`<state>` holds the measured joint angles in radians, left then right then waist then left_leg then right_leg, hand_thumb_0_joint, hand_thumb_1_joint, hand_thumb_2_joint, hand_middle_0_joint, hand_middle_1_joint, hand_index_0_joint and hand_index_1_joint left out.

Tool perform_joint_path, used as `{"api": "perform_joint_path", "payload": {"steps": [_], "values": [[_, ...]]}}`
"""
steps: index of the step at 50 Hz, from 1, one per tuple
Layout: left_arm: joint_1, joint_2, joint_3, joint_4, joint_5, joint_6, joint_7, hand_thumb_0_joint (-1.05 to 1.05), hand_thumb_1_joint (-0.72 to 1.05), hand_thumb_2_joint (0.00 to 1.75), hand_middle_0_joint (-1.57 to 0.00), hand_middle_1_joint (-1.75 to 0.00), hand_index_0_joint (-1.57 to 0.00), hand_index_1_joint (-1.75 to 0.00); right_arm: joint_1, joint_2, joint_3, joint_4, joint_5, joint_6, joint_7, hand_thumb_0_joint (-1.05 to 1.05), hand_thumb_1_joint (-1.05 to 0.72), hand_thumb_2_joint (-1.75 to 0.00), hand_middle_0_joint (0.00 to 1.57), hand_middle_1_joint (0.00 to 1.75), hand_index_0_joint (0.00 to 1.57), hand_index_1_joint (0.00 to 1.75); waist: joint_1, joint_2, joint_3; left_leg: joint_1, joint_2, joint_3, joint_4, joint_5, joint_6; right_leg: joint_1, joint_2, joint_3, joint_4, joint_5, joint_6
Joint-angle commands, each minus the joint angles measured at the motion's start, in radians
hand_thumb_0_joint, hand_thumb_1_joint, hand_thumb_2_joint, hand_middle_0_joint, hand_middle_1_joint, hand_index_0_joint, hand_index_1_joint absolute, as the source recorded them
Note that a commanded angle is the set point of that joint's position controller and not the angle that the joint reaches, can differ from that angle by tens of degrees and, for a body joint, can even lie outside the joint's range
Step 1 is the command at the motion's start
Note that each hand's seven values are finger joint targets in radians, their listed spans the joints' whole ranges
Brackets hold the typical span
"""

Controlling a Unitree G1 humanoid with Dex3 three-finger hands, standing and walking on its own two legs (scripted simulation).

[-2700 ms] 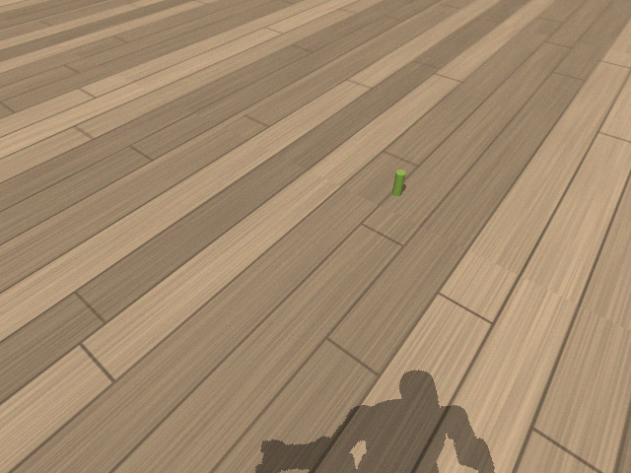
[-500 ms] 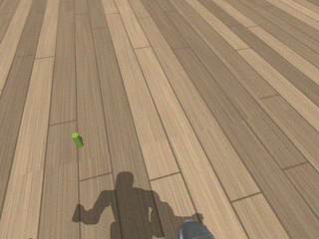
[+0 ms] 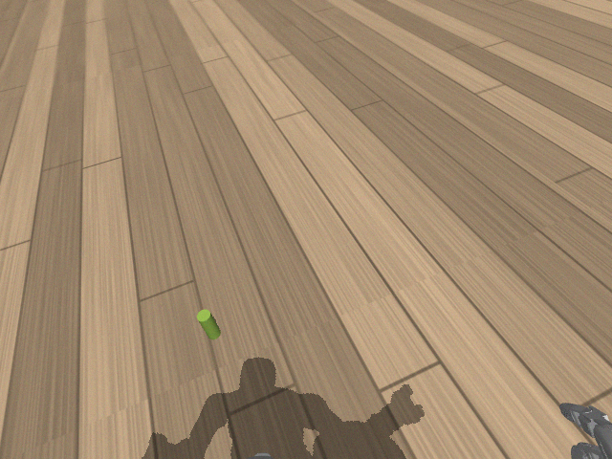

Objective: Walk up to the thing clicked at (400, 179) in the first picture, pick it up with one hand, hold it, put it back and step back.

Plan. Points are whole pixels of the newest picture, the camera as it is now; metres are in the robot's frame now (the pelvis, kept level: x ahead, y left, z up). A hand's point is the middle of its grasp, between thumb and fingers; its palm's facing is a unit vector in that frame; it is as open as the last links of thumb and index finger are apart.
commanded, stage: walk up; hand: left
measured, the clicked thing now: (209, 324) +0.67 +0.41 -0.65
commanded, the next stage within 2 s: none
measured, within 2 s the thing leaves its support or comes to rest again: neither
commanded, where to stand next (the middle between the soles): +0.22 +0.49 m, yaw -42 degrees
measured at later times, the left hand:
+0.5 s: hand (20, 407) +0.25 +0.47 -0.10, palm faces -0.17 -0.80 -0.58, open 7.4 cm
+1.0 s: hand out of the picture +0.32 +0.71 -0.11, palm faces -0.40 -0.73 -0.56, open 7.4 cm
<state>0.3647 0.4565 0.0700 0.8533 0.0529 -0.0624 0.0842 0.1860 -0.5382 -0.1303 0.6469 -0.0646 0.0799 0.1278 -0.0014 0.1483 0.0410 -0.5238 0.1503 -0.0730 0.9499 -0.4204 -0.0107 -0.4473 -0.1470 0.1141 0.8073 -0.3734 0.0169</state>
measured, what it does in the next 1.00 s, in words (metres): steps to the left, turning right: right foot, then left foot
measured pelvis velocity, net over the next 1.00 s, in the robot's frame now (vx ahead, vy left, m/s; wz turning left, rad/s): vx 0.12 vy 0.47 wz -0.45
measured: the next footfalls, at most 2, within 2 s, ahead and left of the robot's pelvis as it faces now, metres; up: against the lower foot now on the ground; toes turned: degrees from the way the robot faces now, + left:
right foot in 0.36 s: +0.16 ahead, +0.05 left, +0.00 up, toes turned -17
left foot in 0.70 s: +0.20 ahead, +0.52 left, +0.00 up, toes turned -18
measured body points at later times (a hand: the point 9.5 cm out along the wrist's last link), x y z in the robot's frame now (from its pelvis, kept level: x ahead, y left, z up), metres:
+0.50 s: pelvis +0.07 +0.21 +0.01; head +0.11 +0.17 +0.46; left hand +0.25 +0.51 -0.06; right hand +0.05 -0.11 -0.12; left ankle +0.10 +0.32 -0.59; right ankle +0.12 +0.06 -0.68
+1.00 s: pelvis +0.12 +0.47 +0.01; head +0.16 +0.42 +0.46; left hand +0.34 +0.74 -0.07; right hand +0.02 +0.16 -0.11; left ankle +0.16 +0.53 -0.68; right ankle +0.13 +0.38 -0.67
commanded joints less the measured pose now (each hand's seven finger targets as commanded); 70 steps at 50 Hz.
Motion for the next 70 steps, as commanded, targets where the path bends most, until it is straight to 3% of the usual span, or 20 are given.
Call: {"api": "perform_joint_path", "payload": {"steps": [1,3,6,12,17,19,21,25,33,35,37,39,42,49,52,54,64,66,68,70], "values": [[-0.174,0.131,0.049,-0.106,0.006,-0.002,0.045,0.00,0.90,0.90,-0.20,-0.30,-0.20,-0.30,0.386,-0.223,-0.091,0.030,-0.029,-0.035,-0.044,0.00,-0.90,-0.90,0.20,0.30,0.20,0.30,-0.253,0.254,0.007,0.299,0.147,-0.328,-0.583,-0.472,0.016,-0.563,0.251,-0.145,0.556,-0.282,-0.069],[-0.060,0.196,0.045,-0.085,-0.015,-0.007,0.072,0.00,0.90,0.90,-0.20,-0.30,-0.20,-0.30,0.046,-0.349,-0.101,-0.033,0.007,-0.055,-0.069,0.00,-0.90,-0.90,0.20,0.30,0.20,0.30,-0.078,0.325,0.079,0.146,0.278,-0.657,-0.868,-0.585,0.113,-0.534,0.138,-0.018,0.696,-0.165,-0.115],[0.019,0.273,0.076,0.033,-0.058,-0.003,0.045,0.00,0.90,0.90,-0.20,-0.30,-0.20,-0.30,0.032,-0.158,-0.052,-0.041,-0.010,-0.068,-0.083,0.00,-0.90,-0.90,0.20,0.30,0.20,0.30,-0.042,0.096,0.055,0.192,0.124,-0.216,-0.600,-0.105,0.035,-0.409,0.085,-0.050,0.532,0.017,-0.078],[0.003,0.162,0.041,-0.006,-0.071,0.004,0.032,0.00,0.90,0.90,-0.20,-0.30,-0.20,-0.30,0.140,-0.079,-0.029,-0.016,-0.022,-0.063,-0.093,0.00,-0.90,-0.90,0.20,0.30,0.20,0.30,-0.083,0.063,-0.045,0.417,0.082,0.054,-0.396,0.729,0.102,-0.220,0.120,-0.188,0.146,0.016,-0.049],[0.317,0.211,0.092,0.040,-0.070,0.010,0.064,0.00,0.90,0.90,-0.20,-0.30,-0.20,-0.30,-0.021,-0.045,-0.029,-0.141,-0.006,-0.036,-0.086,0.00,-0.90,-0.90,0.20,0.30,0.20,0.30,0.109,-0.062,-0.160,0.039,-0.028,0.219,0.001,0.734,-0.043,0.464,0.135,-0.222,-0.287,0.391,-0.120],[0.254,0.309,0.124,-0.042,-0.050,0.013,0.088,0.00,0.90,0.90,-0.20,-0.30,-0.20,-0.30,0.134,-0.019,-0.016,-0.130,0.006,-0.024,-0.090,0.00,-0.90,-0.90,0.20,0.30,0.20,0.30,0.065,-0.274,-0.232,-0.307,-0.086,0.000,0.419,-0.173,-0.097,0.603,-0.283,0.416,-0.302,0.323,-0.311],[0.005,0.329,0.121,-0.139,-0.059,0.007,0.104,0.00,0.90,0.90,-0.20,-0.30,-0.20,-0.30,0.161,-0.128,-0.062,-0.119,-0.003,0.003,-0.112,0.00,-0.90,-0.90,0.20,0.30,0.20,0.30,-0.010,-0.185,-0.153,-0.317,-0.033,-0.155,0.669,-0.181,-0.114,0.370,-0.432,0.621,-0.387,0.208,-0.454],[-0.095,0.286,0.106,-0.153,-0.035,-0.013,0.086,0.00,0.90,0.90,-0.20,-0.30,-0.20,-0.30,0.117,-0.122,-0.059,-0.074,-0.002,0.010,-0.074,0.00,-0.90,-0.90,0.20,0.30,0.20,0.30,-0.065,-0.135,0.005,-0.083,-0.028,-0.088,0.500,0.015,-0.004,-0.083,-0.144,0.224,-0.365,-0.119,-0.243],[-0.076,0.377,0.145,-0.134,0.010,-0.013,0.049,0.00,0.90,0.90,-0.20,-0.30,-0.20,-0.30,0.101,-0.098,-0.060,-0.087,-0.001,0.016,-0.037,0.00,-0.90,-0.90,0.20,0.30,0.20,0.30,-0.021,-0.381,-0.017,0.059,-0.047,0.086,0.054,-0.145,0.024,-0.140,-0.034,0.159,-0.249,-0.154,-0.195],[-0.125,0.342,0.135,-0.139,0.001,-0.006,0.051,0.00,0.90,0.90,-0.20,-0.30,-0.20,-0.30,0.265,-0.106,-0.078,-0.033,-0.007,0.007,-0.047,0.00,-0.90,-0.90,0.20,0.30,0.20,0.30,-0.113,-0.277,-0.097,0.280,-0.098,0.133,-0.196,-0.092,0.032,-0.204,0.007,0.071,-0.058,-0.049,-0.132],[-0.119,0.135,0.073,-0.155,-0.022,-0.001,0.067,0.00,0.90,0.90,-0.20,-0.30,-0.20,-0.30,0.301,-0.229,-0.102,-0.030,-0.041,-0.018,-0.073,0.00,-0.90,-0.90,0.20,0.30,0.20,0.30,-0.153,0.255,-0.021,0.302,0.156,-0.326,-0.466,0.078,0.092,-0.555,0.303,-0.140,0.523,-0.297,-0.036],[-0.180,0.230,0.068,-0.146,-0.016,-0.017,0.090,0.00,0.90,0.90,-0.20,-0.30,-0.20,-0.30,0.016,-0.323,-0.098,-0.089,0.007,-0.025,-0.087,0.00,-0.90,-0.90,0.20,0.30,0.20,0.30,-0.079,0.251,0.067,0.017,0.337,-0.640,-0.644,-0.101,0.323,-0.431,0.156,-0.077,0.619,-0.216,-0.066],[-0.022,0.243,0.096,-0.037,-0.072,-0.011,0.060,0.00,0.90,0.90,-0.20,-0.30,-0.20,-0.30,-0.031,-0.117,-0.054,-0.104,-0.023,-0.031,-0.100,0.00,-0.90,-0.90,0.20,0.30,0.20,0.30,-0.034,0.009,0.089,0.135,0.095,-0.170,-0.394,0.237,0.181,-0.367,0.163,-0.090,0.556,-0.097,-0.057],[0.177,0.186,0.073,-0.005,-0.073,-0.030,0.062,0.00,0.90,0.90,-0.20,-0.30,-0.20,-0.30,-0.016,-0.092,-0.033,-0.123,-0.021,-0.002,-0.088,0.00,-0.90,-0.90,0.20,0.30,0.20,0.30,0.035,0.039,-0.094,0.210,0.039,0.032,-0.084,0.651,0.141,0.125,0.146,-0.175,-0.150,0.139,-0.068],[0.204,0.310,0.114,-0.055,-0.024,-0.026,0.079,0.00,0.90,0.90,-0.20,-0.30,-0.20,-0.30,0.121,0.007,0.000,-0.095,0.024,-0.002,-0.093,0.00,-0.90,-0.90,0.20,0.30,0.20,0.30,0.045,-0.268,-0.221,-0.243,-0.085,0.004,0.303,-0.167,-0.011,0.571,-0.209,0.481,-0.273,0.236,-0.230],[0.016,0.327,0.109,-0.114,-0.031,-0.019,0.086,0.00,0.90,0.90,-0.20,-0.30,-0.20,-0.30,0.104,-0.085,-0.038,-0.082,0.006,0.024,-0.117,0.00,-0.90,-0.90,0.20,0.30,0.20,0.30,0.010,-0.182,-0.168,-0.220,-0.030,-0.079,0.455,-0.235,-0.012,0.318,-0.345,0.606,-0.364,0.026,-0.374],[-0.187,0.245,0.084,-0.124,0.011,0.034,-0.023,0.00,0.90,0.90,-0.20,-0.30,-0.20,-0.30,0.292,-0.087,-0.033,0.146,0.061,-0.044,-0.104,0.00,-0.90,-0.90,0.20,0.30,0.20,0.30,-0.081,-0.363,-0.014,0.379,-0.146,0.193,-0.195,-0.057,-0.005,-0.282,0.090,0.081,-0.188,-0.426,-0.162],[-0.183,0.118,0.062,-0.134,0.006,0.065,-0.029,0.00,0.90,0.90,-0.20,-0.30,-0.20,-0.30,0.428,-0.161,-0.049,0.196,0.031,-0.079,-0.137,0.00,-0.90,-0.90,0.20,0.30,0.20,0.30,-0.150,-0.014,0.039,0.388,-0.039,-0.080,-0.475,-0.275,0.000,-0.425,0.256,0.054,0.288,-0.348,-0.117],[-0.207,0.154,0.053,-0.149,0.007,0.052,-0.047,0.00,0.90,0.90,-0.20,-0.30,-0.20,-0.30,0.196,-0.349,-0.067,0.149,0.040,-0.124,-0.161,0.00,-0.90,-0.90,0.20,0.30,0.20,0.30,-0.056,0.005,0.197,0.179,0.427,-0.881,-0.863,-0.827,0.222,-0.612,0.196,0.161,0.499,-0.138,-0.063],[-0.211,0.248,0.083,-0.075,-0.001,0.033,-0.075,0.00,0.90,0.90,-0.20,-0.30,-0.20,-0.30,0.038,-0.283,-0.049,0.133,0.024,-0.157,-0.176,0.00,-0.90,-0.90,0.20,0.30,0.20,0.30,-0.014,-0.155,0.251,0.166,0.353,-0.665,-0.758,-0.629,0.243,-0.541,0.111,0.146,0.479,-0.016,-0.029]]}}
